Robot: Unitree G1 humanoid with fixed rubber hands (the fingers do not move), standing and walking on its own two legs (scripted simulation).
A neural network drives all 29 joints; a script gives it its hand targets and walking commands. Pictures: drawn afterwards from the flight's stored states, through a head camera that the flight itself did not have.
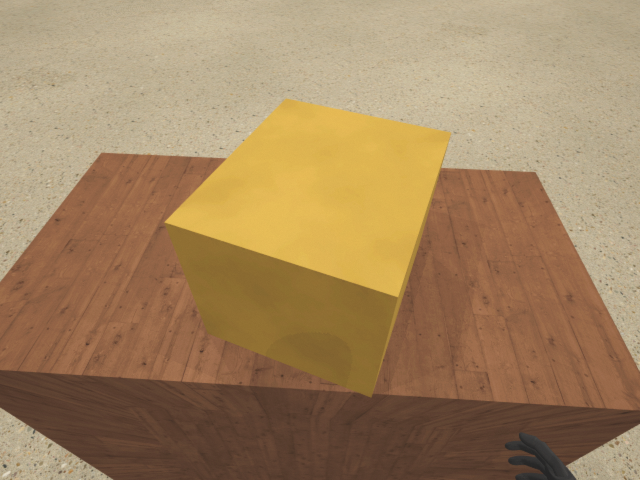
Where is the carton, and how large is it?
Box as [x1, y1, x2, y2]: [164, 99, 450, 396]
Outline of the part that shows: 285,99 164,222 208,333 365,395 371,396 419,243 450,132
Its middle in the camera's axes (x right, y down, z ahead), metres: +0.01 -0.01 +0.55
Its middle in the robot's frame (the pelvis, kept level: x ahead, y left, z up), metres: +0.42 +0.00 +0.08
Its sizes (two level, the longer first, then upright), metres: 0.292 0.247 0.223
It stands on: a pedestal, 0.72 m high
